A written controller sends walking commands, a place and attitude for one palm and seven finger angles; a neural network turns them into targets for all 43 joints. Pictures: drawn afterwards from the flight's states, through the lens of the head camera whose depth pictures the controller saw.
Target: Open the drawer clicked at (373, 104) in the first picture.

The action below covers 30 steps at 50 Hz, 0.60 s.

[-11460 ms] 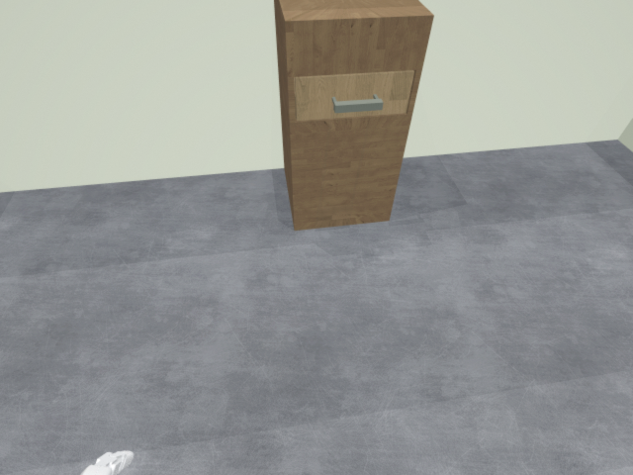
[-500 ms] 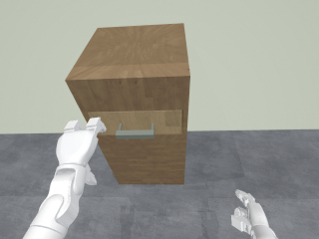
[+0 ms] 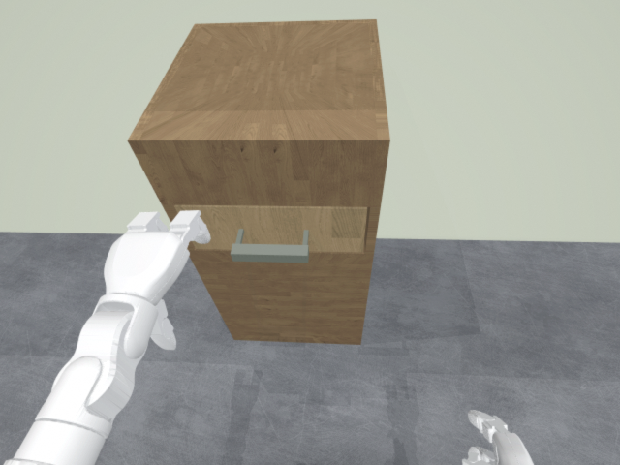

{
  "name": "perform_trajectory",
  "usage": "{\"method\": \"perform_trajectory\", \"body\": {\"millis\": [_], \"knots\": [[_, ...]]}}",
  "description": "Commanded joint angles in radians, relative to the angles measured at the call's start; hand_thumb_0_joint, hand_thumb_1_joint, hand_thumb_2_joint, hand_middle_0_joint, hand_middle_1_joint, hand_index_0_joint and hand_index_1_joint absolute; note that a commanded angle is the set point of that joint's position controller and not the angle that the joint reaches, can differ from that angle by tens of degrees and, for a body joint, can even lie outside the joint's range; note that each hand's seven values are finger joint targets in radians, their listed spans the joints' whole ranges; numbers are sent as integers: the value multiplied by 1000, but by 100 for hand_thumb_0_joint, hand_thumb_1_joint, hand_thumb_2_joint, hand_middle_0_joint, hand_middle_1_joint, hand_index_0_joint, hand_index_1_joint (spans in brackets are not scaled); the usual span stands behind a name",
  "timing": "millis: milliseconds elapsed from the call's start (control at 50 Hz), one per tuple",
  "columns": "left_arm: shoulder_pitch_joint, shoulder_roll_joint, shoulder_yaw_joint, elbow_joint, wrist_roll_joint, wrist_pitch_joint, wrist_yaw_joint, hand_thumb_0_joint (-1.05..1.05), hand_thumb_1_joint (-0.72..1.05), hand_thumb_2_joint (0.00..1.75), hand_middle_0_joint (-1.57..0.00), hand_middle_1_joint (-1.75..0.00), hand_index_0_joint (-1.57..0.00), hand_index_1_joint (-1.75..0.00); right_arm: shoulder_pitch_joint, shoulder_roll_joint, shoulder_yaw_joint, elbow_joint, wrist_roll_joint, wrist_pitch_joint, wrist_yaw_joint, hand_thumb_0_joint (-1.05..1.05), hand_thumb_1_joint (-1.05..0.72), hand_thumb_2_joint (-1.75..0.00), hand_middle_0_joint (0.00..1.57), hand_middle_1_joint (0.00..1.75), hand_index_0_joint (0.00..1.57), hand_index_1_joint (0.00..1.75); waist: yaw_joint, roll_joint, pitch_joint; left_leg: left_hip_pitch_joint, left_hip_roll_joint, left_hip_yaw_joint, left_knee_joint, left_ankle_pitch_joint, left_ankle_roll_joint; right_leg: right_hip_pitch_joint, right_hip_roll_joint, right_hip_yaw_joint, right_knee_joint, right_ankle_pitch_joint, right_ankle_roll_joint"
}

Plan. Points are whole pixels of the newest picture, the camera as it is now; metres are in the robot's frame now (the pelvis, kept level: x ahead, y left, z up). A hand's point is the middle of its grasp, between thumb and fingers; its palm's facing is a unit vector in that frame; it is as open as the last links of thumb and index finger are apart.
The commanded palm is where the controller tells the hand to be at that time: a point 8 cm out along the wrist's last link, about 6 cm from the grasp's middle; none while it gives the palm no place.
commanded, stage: raise the hand with hooked fingers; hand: left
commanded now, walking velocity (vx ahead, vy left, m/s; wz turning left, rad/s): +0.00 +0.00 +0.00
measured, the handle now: (271, 243) +0.53 +0.17 -0.15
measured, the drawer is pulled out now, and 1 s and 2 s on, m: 0.00 0.00 0.00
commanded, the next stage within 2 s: move the hooked fingers above the handle in 0.08 s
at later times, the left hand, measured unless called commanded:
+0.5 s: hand (199, 278) +0.33 +0.21 +0.03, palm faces -0.01 -0.05 -1.00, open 13.8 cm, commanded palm +0.31 +0.22 +0.09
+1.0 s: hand (234, 261) +0.39 +0.18 -0.01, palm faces +0.01 -0.01 -1.00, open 13.8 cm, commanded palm +0.37 +0.19 +0.04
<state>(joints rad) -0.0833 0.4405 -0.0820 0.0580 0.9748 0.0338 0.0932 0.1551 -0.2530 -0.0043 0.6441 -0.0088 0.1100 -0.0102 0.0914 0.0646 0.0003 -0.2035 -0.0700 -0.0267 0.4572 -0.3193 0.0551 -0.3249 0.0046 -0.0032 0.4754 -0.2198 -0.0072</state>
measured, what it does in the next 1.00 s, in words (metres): stands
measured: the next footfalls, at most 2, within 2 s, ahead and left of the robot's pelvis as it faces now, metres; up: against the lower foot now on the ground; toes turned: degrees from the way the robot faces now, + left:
none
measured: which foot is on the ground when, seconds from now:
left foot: down 0.00-1.00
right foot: down 0.00-1.00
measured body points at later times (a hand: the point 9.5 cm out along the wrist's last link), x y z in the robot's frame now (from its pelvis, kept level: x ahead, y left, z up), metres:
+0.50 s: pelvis -0.01 -0.03 -0.01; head +0.03 -0.05 +0.44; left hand +0.32 +0.21 +0.09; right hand +0.17 -0.26 -0.12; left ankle -0.06 +0.08 -0.74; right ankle +0.01 -0.12 -0.74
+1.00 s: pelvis -0.03 -0.03 -0.02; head +0.04 -0.05 +0.42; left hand +0.38 +0.18 +0.04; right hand +0.06 -0.29 -0.17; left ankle -0.06 +0.08 -0.74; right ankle +0.01 -0.12 -0.74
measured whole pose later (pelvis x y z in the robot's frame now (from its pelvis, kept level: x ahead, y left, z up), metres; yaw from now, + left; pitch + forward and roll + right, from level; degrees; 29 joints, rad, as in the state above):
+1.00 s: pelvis -0.03 -0.03 -0.02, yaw -1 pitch +14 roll +1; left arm -0.53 0.36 -0.06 0.81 1.09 0.00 0.42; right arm 0.24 -0.25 -0.06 0.70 0.00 0.09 -0.02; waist -0.03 0.05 -0.10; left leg -0.55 -0.05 0.00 0.69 -0.38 0.03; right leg -0.68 0.03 0.01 0.70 -0.26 -0.04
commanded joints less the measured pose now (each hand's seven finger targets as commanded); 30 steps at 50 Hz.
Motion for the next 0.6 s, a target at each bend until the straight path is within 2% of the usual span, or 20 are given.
{"method": "perform_trajectory", "body": {"millis": [0,20,100,120,160,180,200,220,240,260,280,340,400,420,460,500,520,580], "knots": [[-260,197,160,-243,0,-19,113,0,-50,30,-30,-120,-30,-120,-101,-100,-46,-145,-4,-61,-3,0,-90,-90,20,30,20,30,9,20,-359,41,47,-35,-11,627,-91,228,8,1,24,333,-54],[-251,198,165,-222,0,-8,120,0,-50,30,-30,-120,-30,-120,-106,-102,-45,-143,0,-62,-1,0,-90,-90,20,30,20,30,5,-3,-346,23,46,-34,-13,602,-89,229,13,3,21,327,-56],[-249,160,117,-139,-6,45,118,0,-50,30,-30,-120,-30,-120,-115,-107,-43,-135,11,-50,-5,0,-90,-90,20,30,20,30,-8,-55,-283,-29,38,-7,-32,489,-75,222,7,-2,8,303,-51],[-252,154,109,-132,-6,60,109,0,-50,30,-30,-120,-30,-120,-132,-108,-42,-140,17,-48,-6,0,-90,-90,20,30,20,30,-14,-71,-277,-38,36,-5,-34,458,-68,225,10,6,2,290,-51],[-273,159,92,-143,-3,73,94,0,-50,30,-30,-120,-30,-120,-133,-107,-40,-143,15,-43,-13,0,-90,-90,20,30,20,30,-13,-56,-287,-35,33,1,-41,426,-61,238,4,7,-1,273,-49],[-292,158,84,-125,2,76,88,0,-50,30,-30,-120,-30,-120,-133,-109,-38,-139,13,-42,-17,0,-90,-90,20,30,20,30,-18,-68,-297,-39,30,3,-36,419,-57,239,3,5,3,276,-48],[-318,136,58,-92,5,77,80,0,-50,30,-30,-120,-30,-120,-133,-107,-35,-136,14,-41,-21,0,-90,-90,20,30,20,30,-28,-82,-274,-51,29,6,-35,390,-52,220,3,4,0,260,-46],[-351,127,49,-80,6,72,73,0,-50,30,-30,-120,-30,-120,-131,-109,-36,-138,15,-43,-24,0,-90,-90,20,30,20,30,-37,-83,-273,-53,29,6,-30,371,-48,207,5,9,-2,249,-46],[-344,148,67,-50,11,64,71,0,-50,30,-30,-120,-30,-120,-119,-106,-34,-136,13,-46,-29,0,-90,-90,20,30,20,30,-28,-90,-274,-67,28,10,-30,351,-43,215,2,7,1,236,-44],[-364,155,69,-19,15,54,70,0,-50,30,-30,-120,-30,-120,-116,-106,-33,-130,12,-44,-34,0,-90,-90,20,30,20,30,-34,-101,-256,-78,24,12,-27,331,-40,203,3,8,-1,228,-44],[-390,170,82,-5,20,40,73,0,-50,30,-30,-120,-30,-120,-109,-107,-34,-130,11,-46,-37,0,-90,-90,20,30,20,30,-32,-111,-276,-92,20,15,-21,311,-34,209,0,14,3,222,-40],[-467,209,119,44,43,-4,100,0,-50,30,-30,-120,-30,-120,-94,-101,-35,-124,6,-53,-46,0,-90,-90,20,30,20,30,-30,-81,-301,-119,13,16,-4,291,-33,205,-3,27,17,215,-43],[-477,208,135,86,48,-40,137,0,-50,30,-30,-120,-30,-120,-81,-93,-44,-125,6,-60,-52,0,-90,-90,20,30,20,30,-23,-35,-343,-139,5,23,21,303,-33,203,-6,39,40,247,-43],[-505,221,147,118,51,-43,150,0,-50,30,-30,-120,-30,-120,-74,-95,-45,-121,7,-60,-53,0,-90,-90,20,30,20,30,-33,-51,-338,-159,4,20,26,281,-32,194,-4,43,40,228,-42],[-519,186,123,154,55,-53,172,0,-50,30,-30,-120,-30,-120,-59,-92,-54,-119,8,-65,-51,0,-90,-90,20,30,20,30,-41,-43,-338,-172,5,27,40,284,-31,166,-5,39,52,235,-41],[-519,180,120,186,54,-53,190,0,-50,30,-30,-120,-30,-120,-44,-95,-61,-116,9,-68,-49,0,-90,-90,20,30,20,30,-43,-39,-374,-183,4,32,59,301,-31,168,-6,43,69,271,-39],[-512,193,140,221,55,-46,196,0,-50,30,-30,-120,-30,-120,-38,-99,-66,-115,11,-67,-48,0,-90,-90,20,30,20,30,-48,-75,-377,-202,2,30,64,284,-28,168,-3,42,69,258,-37],[-555,146,84,269,56,-41,203,0,-50,30,-30,-120,-30,-120,-22,-105,-71,-110,15,-66,-44,0,-90,-90,20,30,20,30,-69,-74,-364,-234,2,35,76,258,-26,132,-5,40,78,238,-34]]}}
